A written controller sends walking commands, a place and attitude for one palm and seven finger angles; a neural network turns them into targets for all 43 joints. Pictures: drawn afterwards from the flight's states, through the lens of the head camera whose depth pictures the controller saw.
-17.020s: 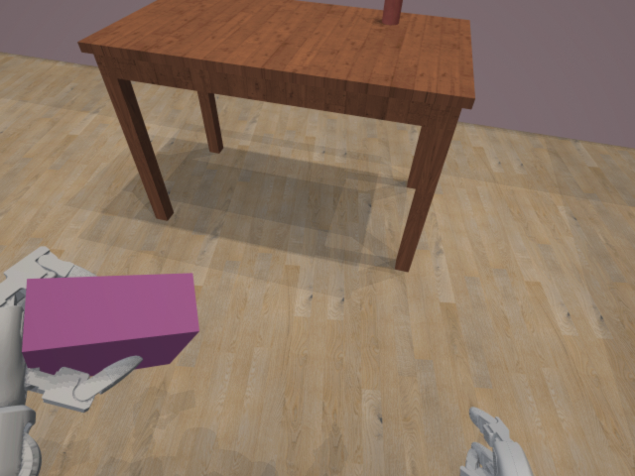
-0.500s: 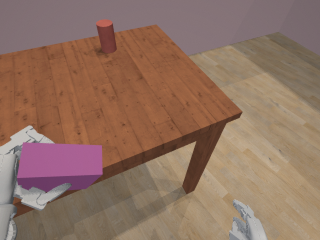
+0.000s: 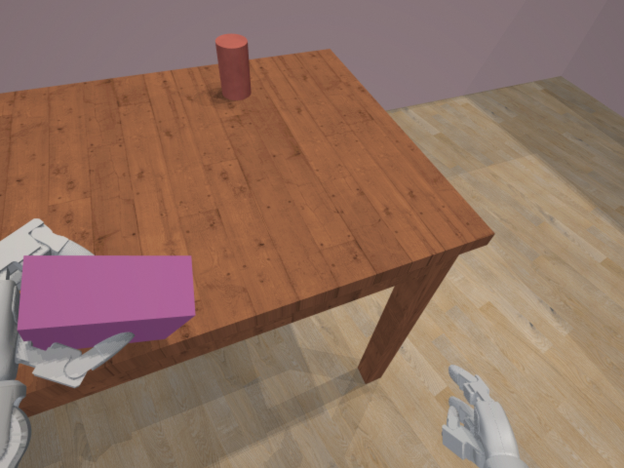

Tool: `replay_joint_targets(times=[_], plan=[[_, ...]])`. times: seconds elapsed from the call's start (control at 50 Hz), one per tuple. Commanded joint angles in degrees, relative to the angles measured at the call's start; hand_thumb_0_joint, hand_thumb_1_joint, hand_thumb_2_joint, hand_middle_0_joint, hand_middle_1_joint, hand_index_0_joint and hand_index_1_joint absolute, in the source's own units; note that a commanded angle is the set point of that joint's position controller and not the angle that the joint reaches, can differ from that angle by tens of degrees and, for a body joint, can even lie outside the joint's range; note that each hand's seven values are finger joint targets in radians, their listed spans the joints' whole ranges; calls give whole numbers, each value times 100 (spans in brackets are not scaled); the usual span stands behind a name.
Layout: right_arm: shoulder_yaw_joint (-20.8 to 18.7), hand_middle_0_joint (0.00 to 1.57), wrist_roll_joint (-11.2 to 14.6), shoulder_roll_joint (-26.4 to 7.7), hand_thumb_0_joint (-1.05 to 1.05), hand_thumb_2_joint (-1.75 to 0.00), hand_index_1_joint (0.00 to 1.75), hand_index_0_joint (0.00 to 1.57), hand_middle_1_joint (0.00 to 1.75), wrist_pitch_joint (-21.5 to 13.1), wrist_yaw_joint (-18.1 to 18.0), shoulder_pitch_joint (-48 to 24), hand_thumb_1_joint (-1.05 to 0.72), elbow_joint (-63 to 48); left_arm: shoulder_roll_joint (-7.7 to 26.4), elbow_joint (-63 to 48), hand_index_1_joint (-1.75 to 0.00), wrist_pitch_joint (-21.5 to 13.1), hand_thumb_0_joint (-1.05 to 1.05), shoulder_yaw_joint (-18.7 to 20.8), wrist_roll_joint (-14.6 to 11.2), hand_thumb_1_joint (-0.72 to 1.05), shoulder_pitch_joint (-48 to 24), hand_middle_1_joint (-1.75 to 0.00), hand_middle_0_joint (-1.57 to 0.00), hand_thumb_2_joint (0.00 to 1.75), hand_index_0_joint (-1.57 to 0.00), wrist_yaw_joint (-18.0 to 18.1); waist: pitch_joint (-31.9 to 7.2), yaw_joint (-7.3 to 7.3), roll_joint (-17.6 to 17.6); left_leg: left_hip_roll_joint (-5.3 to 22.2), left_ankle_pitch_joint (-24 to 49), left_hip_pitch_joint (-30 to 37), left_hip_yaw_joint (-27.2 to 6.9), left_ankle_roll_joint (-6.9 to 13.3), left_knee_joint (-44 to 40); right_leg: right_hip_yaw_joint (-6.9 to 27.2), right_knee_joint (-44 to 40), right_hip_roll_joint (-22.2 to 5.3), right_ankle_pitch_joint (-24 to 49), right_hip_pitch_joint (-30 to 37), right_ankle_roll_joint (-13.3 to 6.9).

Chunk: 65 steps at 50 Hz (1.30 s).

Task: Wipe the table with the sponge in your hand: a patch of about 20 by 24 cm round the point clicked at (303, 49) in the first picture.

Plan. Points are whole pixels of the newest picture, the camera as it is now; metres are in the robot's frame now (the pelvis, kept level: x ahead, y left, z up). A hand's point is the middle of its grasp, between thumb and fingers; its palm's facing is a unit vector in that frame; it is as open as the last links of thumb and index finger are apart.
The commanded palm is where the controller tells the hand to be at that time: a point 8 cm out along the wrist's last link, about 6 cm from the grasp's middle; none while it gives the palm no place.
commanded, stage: look again from close up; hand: left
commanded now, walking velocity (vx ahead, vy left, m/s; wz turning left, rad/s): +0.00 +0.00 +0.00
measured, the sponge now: (133, 304) +0.24 +0.21 +0.13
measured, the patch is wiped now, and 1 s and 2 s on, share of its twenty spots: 0.00 0.00 0.00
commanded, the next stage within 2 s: turn the palm down, sponge in hand in 0.38 s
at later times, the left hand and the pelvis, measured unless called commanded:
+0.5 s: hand (70, 304) +0.22 +0.25 +0.16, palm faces +0.39 -0.82 -0.42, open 9.8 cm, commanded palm +0.15 +0.28 +0.18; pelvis +0.00 +0.00 +0.00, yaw +1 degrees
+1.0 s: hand (54, 317) +0.20 +0.26 +0.16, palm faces +0.45 -0.56 -0.69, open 9.8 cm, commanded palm +0.16 +0.27 +0.20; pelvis +0.00 -0.06 -0.01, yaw +3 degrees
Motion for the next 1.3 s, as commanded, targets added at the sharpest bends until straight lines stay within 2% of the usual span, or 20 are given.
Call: replay_joint_targets(times=[0.0, 0.44, 0.46, 0.48, 0.5, 0.52, 0.54, 0.56, 0.6, 0.64, 0.68, 0.74, 0.76, 0.82, 0.94, 1.04, 1.06, 1.1, 1.16, 1.28], plan=[[-327, 20, 3, -758, 0, -90, 30, 20, 30, -266, -33, -366, -90, -813, 878, -1380, -160, -362, 0, 544, -97, 10, -524, -160, -120, 130, -120, 130, -1125, -82, 591, 375, 1420, 138, -220, -222, -529, -109, 0, 44, 1220, 656, -276], [-368, 20, 24, -790, 0, -90, 30, 20, 30, -206, -69, -349, -90, -774, 891, -1201, -160, -333, 0, 571, -71, 10, -419, -160, -120, 130, -120, 187, -827, -87, 555, 344, 375, -235, -326, -171, -761, -45, -170, 19, 734, 773, -293], [733, 20, 331, -1119, 0, -90, 30, 20, 30, -171, -537, 752, -90, -1632, 5548, -3308, -160, -1256, 0, 2026, 110, 10, -5746, -160, -120, 130, -120, 341, -813, -452, 1821, 379, -394, -1579, -731, 11, -726, 9, 809, 373, -462, 1220, 131], [-336, 20, -459, -647, 0, -90, 30, 20, 30, -363, -330, 42, -90, -523, 2585, 502, -160, -46, 0, 1856, 770, 10, -3031, -160, -120, 130, -120, 3, -1862, 369, 1319, 274, 2184, 629, -413, -389, -391, -286, 863, 376, 167, 286, -480], [-276, 20, -261, -784, 0, -90, 30, 20, 30, -382, 21, 27, -90, -557, 1347, 463, -160, 413, 0, 456, 216, 10, -2385, -160, -120, 130, -120, -207, -1785, -46, 1090, 277, 3459, 1059, -373, -703, -358, -565, 579, 495, 502, -72, -505], [-407, 20, -265, -1108, 0, -90, 30, 20, 30, -405, 25, -3, -90, -430, 1499, -125, -160, 684, 0, 854, -123, 10, -2740, -160, -120, 130, -120, -369, -2036, 112, 949, 262, 3373, 1341, -240, -645, -206, -454, 467, 438, 828, -8, -425], [-429, 20, -172, -1197, 0, -90, 30, 20, 30, -401, -9, -70, -90, -328, 1742, 299, -160, 1037, 0, 969, -244, 10, -2173, -160, -120, 130, -120, -510, -1947, 282, 819, 220, 3171, 1145, -164, -554, -205, -489, 449, 365, 971, 226, -433], [-272, 20, -43, -1072, 0, -90, 30, 20, 30, -379, 71, -378, -90, -389, 983, 531, -160, 1392, 0, 295, -258, 10, -1566, -160, -120, 130, -120, -666, -1437, 288, 919, 235, 2892, 899, -89, -570, -262, -550, 397, 386, 915, 150, -427], [-212, 20, 1, -1085, 0, -90, 30, 20, 30, -364, 150, -593, -90, -545, 1113, -448, -160, 1586, 0, -35, 148, 10, -1223, -160, -120, 130, -120, -737, -1083, 285, 694, 206, 1986, 474, -98, -320, -386, -615, 473, 305, 719, 85, -406], [-186, 20, -38, -1066, 0, -90, 30, 20, 30, -267, 145, -726, -90, -689, 1543, -895, -160, 1559, 0, 211, 565, 10, -909, -160, -120, 130, -120, -615, -785, 218, 568, 161, 883, 36, -153, -219, -533, -602, 528, 311, 211, -18, -402], [-188, 20, -128, -1008, 0, -90, 30, 20, 30, -242, 62, -847, -90, -814, 2141, -1575, -160, 1273, 0, 812, 650, 10, -1296, -160, -120, 130, -120, -386, -1119, 217, 508, 101, 375, -66, -171, -183, -502, -509, 543, 308, -122, -2, -407], [-223, 20, -141, -924, 0, -90, 30, 20, 30, -253, -110, -717, -90, -606, 2217, -1164, -160, 810, 0, 1238, 467, 10, -1337, -160, -120, 130, -120, -52, -949, 179, 289, 53, -49, -225, -160, -179, -291, -448, 500, 322, -518, -264, -335], [-210, 20, -124, -920, 0, -90, 30, 20, 30, -252, -148, -726, -90, -567, 2549, -1234, -160, 749, 0, 1472, 536, 10, -1610, -160, -120, 130, -120, 92, -989, 232, 621, 22, -126, -193, -92, -172, -252, -360, 461, 324, -635, -317, -342], [-272, 20, -131, -893, 0, -90, 30, 20, 30, -224, -233, -493, -90, -357, 2142, -583, -160, 829, 0, 1034, 740, 10, -1594, -160, -120, 130, -120, 276, -1022, 131, 628, -17, 164, -220, -12, -139, -33, -277, 384, 236, -463, -260, -339], [-226, 20, -13, -988, 0, -90, 30, 20, 30, -214, -490, -701, -90, -399, 2328, -346, -160, 1506, 0, 373, 1062, 10, -2065, -160, -120, 130, -120, -331, -911, 103, 557, -84, 233, -134, 92, -30, 112, 31, 133, 65, -551, -194, -252], [-276, 20, -13, -994, 0, -90, 30, 20, 30, -336, -601, -704, -90, -424, 2711, -440, -160, 1347, 0, 678, 1179, 10, -1948, -160, -120, 130, -120, -625, -1014, 248, 28, -67, 462, -244, 9, -21, 308, 294, 151, -45, -369, -19, -167], [-268, 20, 12, -978, 0, -90, 30, 20, 30, -367, -581, -790, -90, -421, 3042, -461, -160, 1314, 0, 1056, 1211, 10, -1804, -160, -120, 130, -120, -569, -1085, 336, 235, -43, 587, -225, 20, -60, 362, 391, 174, -52, -178, 55, -183], [-282, 20, -13, -900, 0, -90, 30, 20, 30, -351, -548, -658, -90, -424, 2854, -526, -160, 1231, 0, 1061, 1278, 10, -1638, -160, -120, 130, -120, -427, -1266, 383, 155, -60, 851, -271, 16, -66, 389, 264, 367, -61, 366, 210, -169], [-328, 20, 57, -944, 0, -90, 30, 20, 30, -327, -490, -640, -90, -428, 3032, -522, -160, 1377, 0, 1320, 1380, 10, -1250, -160, -120, 130, -120, -211, -1347, 453, 425, -78, 1135, -231, 108, -82, 404, 193, 476, -21, 945, 301, -157], [-303, 20, 110, -1009, 0, -90, 30, 20, 30, -270, -485, -679, -90, -529, 2742, -780, -160, 1969, 0, 804, 1744, 10, -1186, -160, -120, 130, -120, -116, -1321, 388, 288, -61, 1372, -143, 165, -35, 336, 11, 555, 14, 1225, 289, -150]])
